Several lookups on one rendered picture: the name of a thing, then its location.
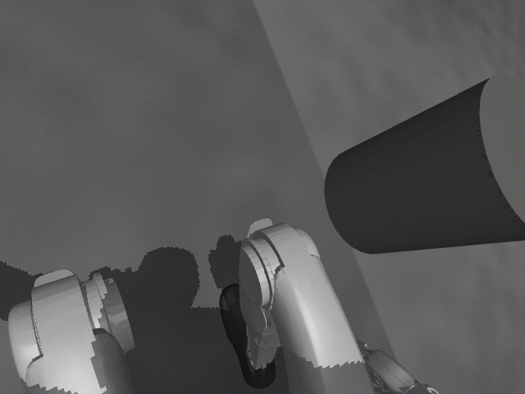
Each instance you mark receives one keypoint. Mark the right robot foot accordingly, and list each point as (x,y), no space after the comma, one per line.
(235,327)

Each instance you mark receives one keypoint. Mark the right robot hand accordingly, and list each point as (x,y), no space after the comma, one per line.
(385,372)

